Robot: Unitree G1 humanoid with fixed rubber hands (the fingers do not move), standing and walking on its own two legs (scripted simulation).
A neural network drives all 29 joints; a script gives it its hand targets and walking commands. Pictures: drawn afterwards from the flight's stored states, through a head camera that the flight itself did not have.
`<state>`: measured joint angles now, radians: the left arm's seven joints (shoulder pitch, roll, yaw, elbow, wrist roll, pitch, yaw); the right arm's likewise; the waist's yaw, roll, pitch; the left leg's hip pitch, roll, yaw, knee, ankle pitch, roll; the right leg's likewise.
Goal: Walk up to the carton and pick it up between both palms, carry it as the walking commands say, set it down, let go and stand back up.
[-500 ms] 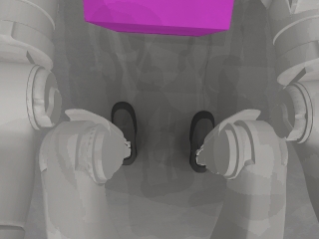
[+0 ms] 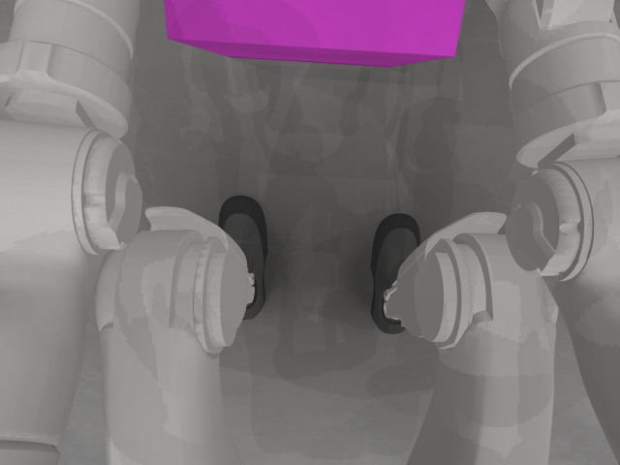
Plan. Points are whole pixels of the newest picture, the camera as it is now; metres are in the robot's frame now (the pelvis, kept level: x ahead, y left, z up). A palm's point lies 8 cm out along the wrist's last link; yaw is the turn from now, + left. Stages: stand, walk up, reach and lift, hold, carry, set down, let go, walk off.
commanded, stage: reach and lift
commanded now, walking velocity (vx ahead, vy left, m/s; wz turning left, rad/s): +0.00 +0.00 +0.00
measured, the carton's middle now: out of the picture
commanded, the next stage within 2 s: none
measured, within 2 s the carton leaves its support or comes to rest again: leaves its support in 0.58 s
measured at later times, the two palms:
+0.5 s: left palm out of the picture +0.57 +0.19 -0.18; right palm out of the picture +0.57 -0.12 -0.18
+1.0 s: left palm out of the picture +0.57 +0.19 -0.11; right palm out of the picture +0.57 -0.12 -0.11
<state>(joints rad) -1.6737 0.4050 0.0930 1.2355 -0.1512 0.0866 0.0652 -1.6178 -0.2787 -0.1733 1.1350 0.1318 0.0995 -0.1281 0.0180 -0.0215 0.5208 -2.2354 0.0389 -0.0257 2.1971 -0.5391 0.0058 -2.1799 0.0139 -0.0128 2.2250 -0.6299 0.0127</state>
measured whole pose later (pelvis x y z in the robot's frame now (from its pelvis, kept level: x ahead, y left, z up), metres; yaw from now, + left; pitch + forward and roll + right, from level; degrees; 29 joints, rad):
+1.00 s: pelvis +0.01 +0.00 +0.02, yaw +0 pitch +40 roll -1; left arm -1.49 0.27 0.32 0.90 0.07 0.31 0.03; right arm -1.43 -0.15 -0.39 0.82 -0.06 0.30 -0.13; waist 0.02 -0.03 0.27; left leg -2.26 0.01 -0.03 2.11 -0.55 -0.01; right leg -2.21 0.04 0.01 2.13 -0.62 0.03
